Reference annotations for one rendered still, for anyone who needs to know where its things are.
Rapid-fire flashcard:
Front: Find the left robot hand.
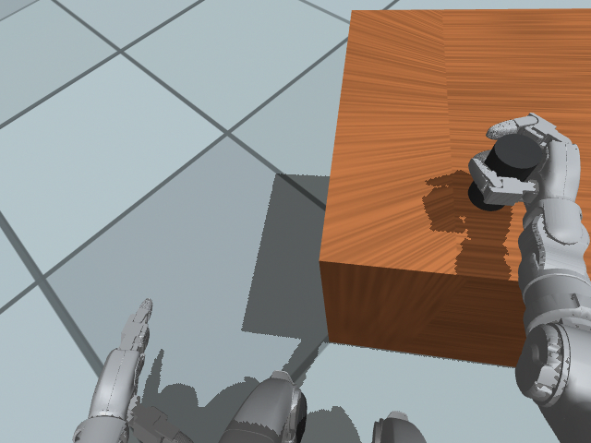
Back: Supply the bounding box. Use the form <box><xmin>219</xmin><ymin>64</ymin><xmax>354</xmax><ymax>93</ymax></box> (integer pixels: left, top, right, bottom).
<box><xmin>88</xmin><ymin>298</ymin><xmax>194</xmax><ymax>443</ymax></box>

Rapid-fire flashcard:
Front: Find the left robot arm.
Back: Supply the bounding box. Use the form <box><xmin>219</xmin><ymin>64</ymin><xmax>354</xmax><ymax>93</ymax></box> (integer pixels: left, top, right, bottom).
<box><xmin>73</xmin><ymin>415</ymin><xmax>129</xmax><ymax>443</ymax></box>

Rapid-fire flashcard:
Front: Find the right robot arm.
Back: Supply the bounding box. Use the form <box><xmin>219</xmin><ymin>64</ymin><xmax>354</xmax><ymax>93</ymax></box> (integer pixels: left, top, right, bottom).
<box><xmin>515</xmin><ymin>198</ymin><xmax>591</xmax><ymax>443</ymax></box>

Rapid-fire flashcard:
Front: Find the can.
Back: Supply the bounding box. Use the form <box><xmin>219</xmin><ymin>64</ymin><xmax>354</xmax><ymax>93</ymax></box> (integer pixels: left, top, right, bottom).
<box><xmin>468</xmin><ymin>134</ymin><xmax>542</xmax><ymax>211</ymax></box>

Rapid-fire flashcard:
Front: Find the right robot hand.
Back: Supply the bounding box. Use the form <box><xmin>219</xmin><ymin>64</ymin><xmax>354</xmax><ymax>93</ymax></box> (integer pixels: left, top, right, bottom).
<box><xmin>468</xmin><ymin>113</ymin><xmax>581</xmax><ymax>211</ymax></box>

